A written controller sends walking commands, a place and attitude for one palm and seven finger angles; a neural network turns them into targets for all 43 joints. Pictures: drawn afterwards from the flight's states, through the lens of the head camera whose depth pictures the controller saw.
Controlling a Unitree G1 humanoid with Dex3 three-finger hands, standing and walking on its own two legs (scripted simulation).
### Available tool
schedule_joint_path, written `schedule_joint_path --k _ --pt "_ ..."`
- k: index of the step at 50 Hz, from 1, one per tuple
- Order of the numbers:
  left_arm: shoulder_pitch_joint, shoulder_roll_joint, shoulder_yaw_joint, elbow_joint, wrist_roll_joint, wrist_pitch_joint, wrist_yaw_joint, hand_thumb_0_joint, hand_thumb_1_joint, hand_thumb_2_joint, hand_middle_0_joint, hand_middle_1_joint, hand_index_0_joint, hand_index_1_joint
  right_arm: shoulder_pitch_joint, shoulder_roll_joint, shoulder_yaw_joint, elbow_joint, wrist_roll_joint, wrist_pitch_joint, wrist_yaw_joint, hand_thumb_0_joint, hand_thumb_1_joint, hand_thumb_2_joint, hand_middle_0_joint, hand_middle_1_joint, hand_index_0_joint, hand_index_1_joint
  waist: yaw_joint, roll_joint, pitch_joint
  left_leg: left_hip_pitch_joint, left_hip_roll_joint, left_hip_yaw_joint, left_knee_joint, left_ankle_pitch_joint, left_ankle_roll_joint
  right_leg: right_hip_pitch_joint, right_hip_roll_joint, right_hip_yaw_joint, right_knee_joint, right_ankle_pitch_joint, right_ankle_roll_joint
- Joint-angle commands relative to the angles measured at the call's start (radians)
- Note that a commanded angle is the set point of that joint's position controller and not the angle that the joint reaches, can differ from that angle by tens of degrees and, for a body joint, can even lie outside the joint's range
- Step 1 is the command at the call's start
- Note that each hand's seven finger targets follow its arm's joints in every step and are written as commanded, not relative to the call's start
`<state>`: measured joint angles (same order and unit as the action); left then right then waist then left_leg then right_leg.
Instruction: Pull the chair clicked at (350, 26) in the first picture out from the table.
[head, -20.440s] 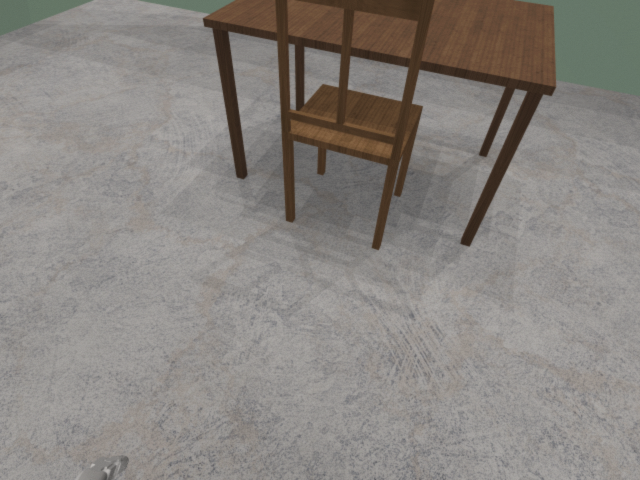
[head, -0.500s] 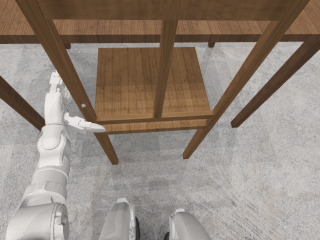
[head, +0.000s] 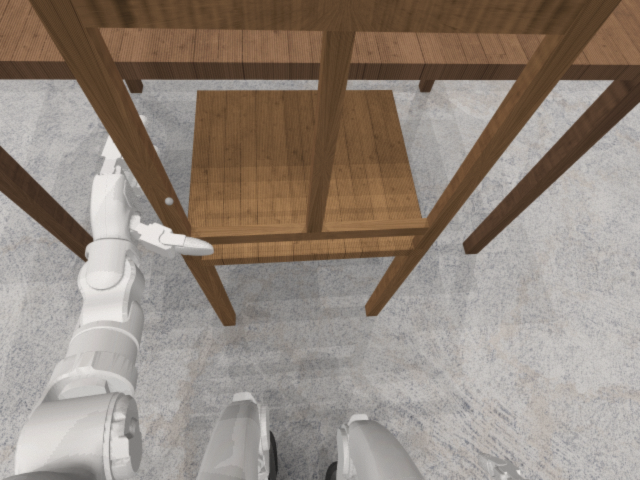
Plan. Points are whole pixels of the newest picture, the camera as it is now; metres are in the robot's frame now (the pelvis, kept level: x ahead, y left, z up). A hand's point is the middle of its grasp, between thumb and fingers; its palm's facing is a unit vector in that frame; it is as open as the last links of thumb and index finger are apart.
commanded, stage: hook a spindle and tug to test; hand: left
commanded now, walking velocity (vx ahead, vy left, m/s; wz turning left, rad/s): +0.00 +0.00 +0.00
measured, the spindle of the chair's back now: (322, 159) +0.48 +0.00 +0.07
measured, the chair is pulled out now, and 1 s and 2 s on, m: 0.00 0.01 0.07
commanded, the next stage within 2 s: step backward, pulling the chair out in 1.24 s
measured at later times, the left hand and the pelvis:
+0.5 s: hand (170, 203) +0.44 +0.18 +0.02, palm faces +0.09 -0.99 -0.05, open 7.5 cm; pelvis +0.00 +0.00 +0.00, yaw +0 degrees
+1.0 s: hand (173, 213) +0.43 +0.17 +0.02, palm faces +0.09 -1.00 -0.02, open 5.8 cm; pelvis +0.01 +0.00 +0.01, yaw +0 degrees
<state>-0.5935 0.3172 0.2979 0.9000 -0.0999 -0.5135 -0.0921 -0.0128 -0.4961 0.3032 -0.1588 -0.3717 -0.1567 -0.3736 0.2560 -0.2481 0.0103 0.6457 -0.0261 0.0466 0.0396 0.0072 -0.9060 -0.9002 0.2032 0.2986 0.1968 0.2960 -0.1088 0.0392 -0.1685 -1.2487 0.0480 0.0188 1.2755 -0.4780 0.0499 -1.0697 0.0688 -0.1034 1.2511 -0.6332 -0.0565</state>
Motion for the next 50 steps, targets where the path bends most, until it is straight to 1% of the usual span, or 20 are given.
schedule_joint_path --k 1,4,6,8,12,16,17,19,21,24,27,29,30,31,36,37,40,42,46,50 --pt "-0.307 0.204 0.037 -0.218 -0.02 -0.067 -0.005 0.0 -0.5 0.3 -0.306 -0.847 -0.306 -0.847 0.125 -0.17 -0.062 -0.074 0.006 -0.014 -0.005 0.0 -0.9 -0.9 0.2 0.3 0.2 0.3 -0.004 0.068 -0.483 0.5 -0.026 -0.083 -0.09 0.346 -0.014 0.099 -0.01 0.102 -0.181 0.428 0.028" --pt "-0.322 0.182 0.012 -0.267 -0.032 -0.072 -0.013 0.0 -0.388 0.348 -0.359 -1.012 -0.359 -1.012 0.125 -0.171 -0.063 -0.072 0.008 -0.018 -0.004 0.0 -0.9 -0.9 0.2 0.3 0.2 0.3 -0.012 0.109 -0.499 0.569 -0.02 -0.097 -0.097 0.38 -0.017 0.063 -0.007 0.09 -0.182 0.427 0.025" --pt "-0.286 0.169 0.005 -0.249 -0.036 -0.064 -0.015 0.0 -0.276 0.396 -0.394 -1.121 -0.394 -1.121 0.128 -0.171 -0.066 -0.07 0.01 -0.017 -0.005 0.0 -0.9 -0.9 0.2 0.3 0.2 0.3 -0.015 0.072 -0.482 0.56 -0.019 -0.098 -0.101 0.374 -0.017 0.067 -0.005 0.087 -0.189 0.423 0.027" --pt "-0.328 0.132 -0.03 -0.239 -0.036 -0.06 -0.015 0.0 -0.164 0.444 -0.43 -1.231 -0.43 -1.231 0.13 -0.169 -0.065 -0.06 0.011 -0.02 -0.006 0.0 -0.9 -0.9 0.2 0.3 0.2 0.3 -0.037 0.073 -0.447 0.555 -0.019 -0.103 -0.101 0.353 -0.013 0.032 -0.005 0.084 -0.193 0.399 0.028" --pt "-0.338 0.177 0.012 -0.211 -0.027 -0.059 0.001 0.0 0.06 0.54 -0.5 -1.45 -0.5 -1.45 0.136 -0.175 -0.068 -0.054 0.007 -0.02 -0.01 0.0 -0.9 -0.9 0.2 0.3 0.2 0.3 -0.027 0.048 -0.45 0.52 -0.023 -0.099 -0.098 0.322 -0.013 0.046 -0.008 0.088 -0.193 0.376 0.029" --pt "-0.312 0.185 0.024 -0.267 -0.023 -0.08 0.019 0.0 0.284 0.636 -0.5 -1.45 -0.5 -1.45 0.13 -0.17 -0.066 -0.065 0.001 -0.021 -0.004 0.0 -0.9 -0.9 0.2 0.3 0.2 0.3 -0.004 0.104 -0.508 0.581 -0.022 -0.1 -0.101 0.393 -0.019 0.059 -0.007 0.085 -0.179 0.426 0.024" --pt "-0.288 0.174 0.02 -0.252 -0.024 -0.078 0.02 0.0 0.34 0.66 -0.5 -1.45 -0.5 -1.45 0.13 -0.167 -0.067 -0.066 0.002 -0.02 -0.002 0.0 -0.9 -0.9 0.2 0.3 0.2 0.3 -0.007 0.074 -0.503 0.566 -0.022 -0.095 -0.099 0.388 -0.018 0.071 -0.007 0.086 -0.182 0.432 0.027" --pt "-0.268 0.188 0.029 -0.242 -0.017 -0.077 0.023 0.0 0.452 0.708 -0.5 -1.45 -0.5 -1.45 0.129 -0.169 -0.064 -0.067 0.003 -0.017 0.0 0.0 -0.9 -0.9 0.2 0.3 0.2 0.3 0.0 0.09 -0.489 0.563 -0.021 -0.097 -0.104 0.393 -0.021 0.064 -0.006 0.083 -0.175 0.431 0.025" --pt "-0.281 0.157 0.003 -0.24 -0.017 -0.07 0.023 0.0 0.564 0.756 -0.5 -1.45 -0.5 -1.45 0.126 -0.168 -0.066 -0.068 0.005 -0.014 0.003 0.0 -0.9 -0.9 0.2 0.3 0.2 0.3 -0.016 0.064 -0.464 0.549 -0.02 -0.096 -0.106 0.36 -0.018 0.056 -0.006 0.082 -0.187 0.41 0.028" --pt "-0.284 0.176 0.013 -0.249 -0.02 -0.07 0.016 0.0 0.732 0.828 -0.5 -1.45 -0.5 -1.45 0.127 -0.173 -0.066 -0.073 0.007 -0.012 0.002 0.0 -0.9 -0.9 0.2 0.3 0.2 0.3 -0.012 0.077 -0.461 0.549 -0.021 -0.096 -0.11 0.356 -0.019 0.061 -0.006 0.085 -0.188 0.406 0.026" --pt "-0.29 0.14 -0.012 -0.245 -0.028 -0.07 0.012 0.0 0.9 0.9 -0.5 -1.45 -0.5 -1.45 0.122 -0.169 -0.066 -0.072 0.009 -0.013 -0.001 0.0 -0.9 -0.9 0.2 0.3 0.2 0.3 -0.023 0.055 -0.446 0.547 -0.021 -0.099 -0.114 0.332 -0.018 0.051 -0.005 0.083 -0.197 0.384 0.028" --pt "-0.314 0.166 0.007 -0.255 -0.028 -0.078 0.014 0.0 0.9 0.9 -0.5 -1.45 -0.5 -1.45 0.124 -0.174 -0.068 -0.065 0.007 -0.018 -0.003 0.0 -0.9 -0.9 0.2 0.3 0.2 0.3 -0.017 0.083 -0.459 0.566 -0.02 -0.103 -0.111 0.341 -0.021 0.037 -0.007 0.081 -0.19 0.379 0.025" --pt "-0.271 0.159 0.003 -0.248 -0.025 -0.076 0.013 0.0 0.9 0.9 -0.5 -1.45 -0.5 -1.45 0.123 -0.172 -0.067 -0.072 0.007 -0.017 -0.001 0.0 -0.9 -0.9 0.2 0.3 0.2 0.3 -0.005 0.091 -0.461 0.574 -0.02 -0.105 -0.117 0.345 -0.024 0.037 -0.005 0.079 -0.189 0.373 0.022" --pt "-0.271 0.137 -0.014 -0.249 -0.026 -0.076 0.014 0.0 0.9 0.9 -0.5 -1.45 -0.5 -1.45 0.119 -0.17 -0.066 -0.073 0.007 -0.017 0.0 0.0 -0.9 -0.9 0.2 0.3 0.2 0.3 -0.014 0.086 -0.453 0.584 -0.018 -0.106 -0.119 0.351 -0.023 0.026 -0.005 0.075 -0.192 0.376 0.022" --pt "-0.238 0.151 -0.007 -0.266 -0.01 -0.079 0.027 0.0 0.9 0.9 -0.5 -1.45 -0.5 -1.45 0.118 -0.169 -0.067 -0.078 0.005 -0.012 0.004 0.0 -0.9 -0.9 0.2 0.3 0.2 0.3 -0.003 0.076 -0.459 0.586 -0.017 -0.105 -0.12 0.355 -0.023 0.031 -0.006 0.077 -0.188 0.378 0.023" --pt "-0.235 0.127 -0.028 -0.281 -0.011 -0.079 0.025 0.0 0.9 0.9 -0.5 -1.45 -0.5 -1.45 0.114 -0.165 -0.066 -0.084 0.005 -0.013 0.007 0.0 -0.9 -0.9 0.2 0.3 0.2 0.3 -0.005 0.079 -0.461 0.58 -0.021 -0.1 -0.12 0.352 -0.021 0.046 -0.005 0.08 -0.192 0.386 0.024" --pt "-0.153 0.138 -0.015 -0.313 -0.014 -0.078 0.023 0.0 0.9 0.9 -0.5 -1.45 -0.5 -1.45 0.11 -0.167 -0.07 -0.099 0.009 -0.012 0.01 0.0 -0.9 -0.9 0.2 0.3 0.2 0.3 0.019 0.087 -0.489 0.604 -0.018 -0.101 -0.131 0.389 -0.026 0.068 -0.005 0.076 -0.185 0.413 0.019" --pt "-0.116 0.111 -0.034 -0.334 -0.024 -0.071 0.022 0.0 0.9 0.9 -0.5 -1.45 -0.5 -1.45 0.106 -0.163 -0.069 -0.106 0.01 -0.01 0.014 0.0 -0.9 -0.9 0.2 0.3 0.2 0.3 0.019 0.069 -0.481 0.596 -0.02 -0.095 -0.134 0.388 -0.024 0.088 -0.003 0.078 -0.194 0.427 0.022" --pt "-0.078 0.129 -0.017 -0.352 -0.029 -0.065 0.024 0.0 0.9 0.9 -0.5 -1.45 -0.5 -1.45 0.103 -0.163 -0.069 -0.109 0.012 -0.009 0.012 0.0 -0.9 -0.9 0.2 0.3 0.2 0.3 0.021 0.042 -0.455 0.556 -0.023 -0.086 -0.133 0.389 -0.02 0.122 -0.005 0.086 -0.194 0.458 0.025" --pt "-0.054 0.099 -0.047 -0.397 -0.029 -0.07 0.024 0.0 0.9 0.9 -0.5 -1.45 -0.5 -1.45 0.1 -0.159 -0.071 -0.11 0.012 -0.014 0.013 0.0 -0.9 -0.9 0.2 0.3 0.2 0.3 0.021 0.072 -0.45 0.597 -0.019 -0.09 -0.135 0.423 -0.025 0.101 -0.006 0.078 -0.188 0.472 0.022"
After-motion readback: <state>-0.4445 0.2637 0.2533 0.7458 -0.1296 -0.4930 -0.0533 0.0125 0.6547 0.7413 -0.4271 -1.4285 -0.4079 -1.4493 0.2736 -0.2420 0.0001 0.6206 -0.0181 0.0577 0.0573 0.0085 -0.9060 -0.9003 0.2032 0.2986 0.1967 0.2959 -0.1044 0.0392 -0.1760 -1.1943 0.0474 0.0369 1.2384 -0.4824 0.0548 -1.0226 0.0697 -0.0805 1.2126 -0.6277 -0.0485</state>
